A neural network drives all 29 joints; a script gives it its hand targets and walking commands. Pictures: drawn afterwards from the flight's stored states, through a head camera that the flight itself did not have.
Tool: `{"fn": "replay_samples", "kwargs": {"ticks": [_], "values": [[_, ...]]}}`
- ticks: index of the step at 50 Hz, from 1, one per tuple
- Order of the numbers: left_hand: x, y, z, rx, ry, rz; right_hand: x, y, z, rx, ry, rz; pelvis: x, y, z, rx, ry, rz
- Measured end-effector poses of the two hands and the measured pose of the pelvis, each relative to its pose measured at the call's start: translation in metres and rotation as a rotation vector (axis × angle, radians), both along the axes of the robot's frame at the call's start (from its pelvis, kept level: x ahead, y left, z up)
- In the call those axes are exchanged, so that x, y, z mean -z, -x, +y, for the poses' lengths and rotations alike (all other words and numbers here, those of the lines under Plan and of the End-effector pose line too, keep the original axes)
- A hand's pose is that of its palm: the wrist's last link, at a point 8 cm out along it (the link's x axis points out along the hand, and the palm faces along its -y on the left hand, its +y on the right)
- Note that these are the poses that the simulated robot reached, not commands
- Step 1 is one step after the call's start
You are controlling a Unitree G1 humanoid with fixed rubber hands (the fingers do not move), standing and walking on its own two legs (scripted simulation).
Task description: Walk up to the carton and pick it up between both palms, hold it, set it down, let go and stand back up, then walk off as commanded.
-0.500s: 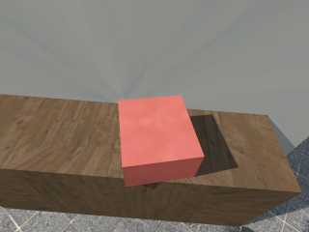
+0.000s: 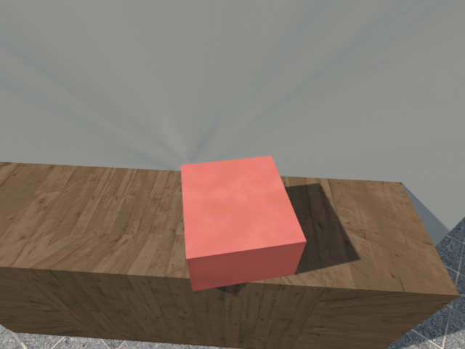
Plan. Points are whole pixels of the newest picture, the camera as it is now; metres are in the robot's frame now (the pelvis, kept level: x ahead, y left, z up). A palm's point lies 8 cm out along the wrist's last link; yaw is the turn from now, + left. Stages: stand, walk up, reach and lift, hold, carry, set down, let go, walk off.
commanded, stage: stand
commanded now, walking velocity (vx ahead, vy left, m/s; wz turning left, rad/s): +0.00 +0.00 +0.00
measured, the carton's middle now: (235, 217) +0.48 +0.01 -0.11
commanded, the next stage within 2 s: walk off in 1.02 s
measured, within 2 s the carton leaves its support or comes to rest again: neither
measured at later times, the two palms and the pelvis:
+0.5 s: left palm out of the picture +0.05 +0.26 -0.13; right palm out of the picture +0.08 -0.26 -0.12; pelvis -0.01 +0.00 +0.00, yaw +0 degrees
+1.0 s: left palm out of the picture +0.02 +0.27 -0.13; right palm out of the picture +0.06 -0.26 -0.12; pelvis -0.03 +0.00 +0.00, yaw +0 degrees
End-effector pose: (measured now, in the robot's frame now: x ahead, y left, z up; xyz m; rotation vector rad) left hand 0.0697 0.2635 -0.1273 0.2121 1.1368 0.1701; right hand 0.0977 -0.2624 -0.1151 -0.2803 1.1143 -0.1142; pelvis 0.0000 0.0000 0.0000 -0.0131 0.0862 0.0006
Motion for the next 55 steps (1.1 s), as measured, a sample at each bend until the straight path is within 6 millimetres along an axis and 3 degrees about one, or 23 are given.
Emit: {"fn": "replay_samples", "kwargs": {"ticks": [55], "values": [[-0.001,0.049,0.001,-0.013,-0.016,0.009,0.008,0.045,-0.002,0.021,-0.016,0.014,0.002,0.033,-0.002,0.001,-0.003,-0.046]]}}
